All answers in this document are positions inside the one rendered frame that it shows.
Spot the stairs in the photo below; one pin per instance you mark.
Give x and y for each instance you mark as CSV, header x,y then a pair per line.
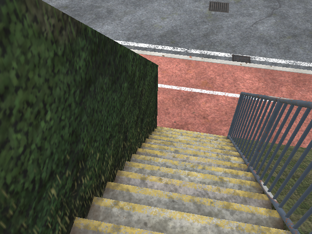
x,y
182,182

